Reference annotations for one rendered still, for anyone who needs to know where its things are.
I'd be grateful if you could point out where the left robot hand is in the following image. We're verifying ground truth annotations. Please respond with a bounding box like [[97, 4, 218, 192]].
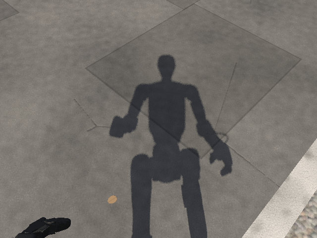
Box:
[[15, 217, 71, 238]]

